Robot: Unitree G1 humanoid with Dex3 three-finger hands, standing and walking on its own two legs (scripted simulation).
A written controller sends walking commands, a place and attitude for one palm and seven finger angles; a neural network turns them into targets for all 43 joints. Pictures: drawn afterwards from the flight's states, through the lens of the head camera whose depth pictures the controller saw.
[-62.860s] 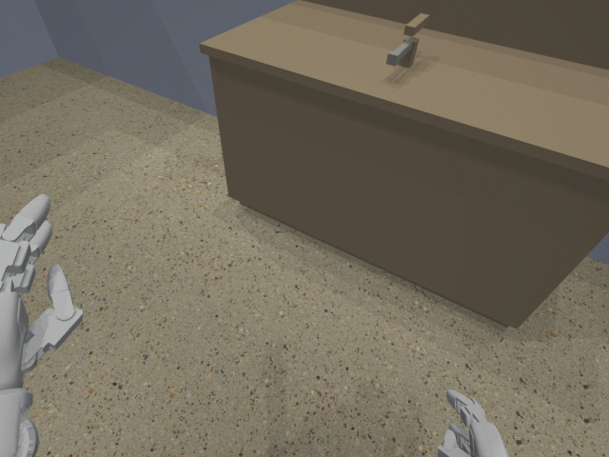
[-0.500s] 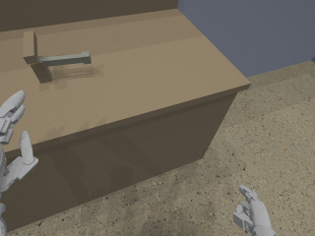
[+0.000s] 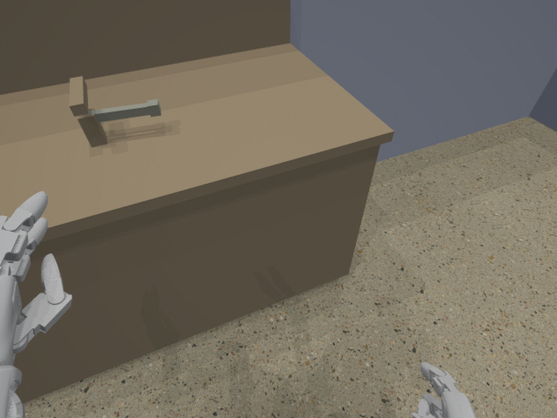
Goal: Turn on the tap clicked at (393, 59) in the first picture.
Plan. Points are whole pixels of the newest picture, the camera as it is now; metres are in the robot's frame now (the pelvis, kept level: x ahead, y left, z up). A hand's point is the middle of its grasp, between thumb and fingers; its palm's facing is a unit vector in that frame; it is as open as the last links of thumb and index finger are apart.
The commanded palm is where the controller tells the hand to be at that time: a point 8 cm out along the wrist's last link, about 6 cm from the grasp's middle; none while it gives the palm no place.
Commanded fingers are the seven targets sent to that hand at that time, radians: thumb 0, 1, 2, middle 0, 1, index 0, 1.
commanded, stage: stop stepping back and stand still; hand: left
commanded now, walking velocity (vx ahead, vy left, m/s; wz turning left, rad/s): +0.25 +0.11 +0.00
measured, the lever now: (154, 108) +0.76 +0.32 +0.07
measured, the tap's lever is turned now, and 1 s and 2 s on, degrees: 82 82 82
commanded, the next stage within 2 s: stand and check the lever's angle in 0.58 s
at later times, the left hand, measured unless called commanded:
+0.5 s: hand (42, 361) +0.15 +0.23 +0.16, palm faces +0.41 -0.83 -0.37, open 7.4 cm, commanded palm +0.09 +0.28 +0.17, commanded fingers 0.00 0.90 0.90 -0.20 -0.30 -0.20 -0.30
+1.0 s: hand (43, 317) +0.19 +0.25 +0.16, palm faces +0.41 -0.82 -0.40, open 7.4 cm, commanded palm +0.14 +0.29 +0.17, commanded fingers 0.00 0.90 0.90 -0.20 -0.30 -0.20 -0.30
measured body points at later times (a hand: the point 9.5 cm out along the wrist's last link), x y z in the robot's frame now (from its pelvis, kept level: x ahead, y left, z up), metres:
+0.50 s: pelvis -0.05 -0.01 -0.01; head -0.06 -0.02 +0.44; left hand +0.12 +0.27 +0.18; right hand +0.11 -0.23 -0.11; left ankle -0.04 +0.12 -0.70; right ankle +0.02 -0.07 -0.74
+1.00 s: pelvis -0.01 +0.00 -0.01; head +0.01 +0.01 +0.44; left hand +0.16 +0.29 +0.18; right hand +0.17 -0.23 -0.09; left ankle -0.02 +0.12 -0.74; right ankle -0.01 -0.09 -0.74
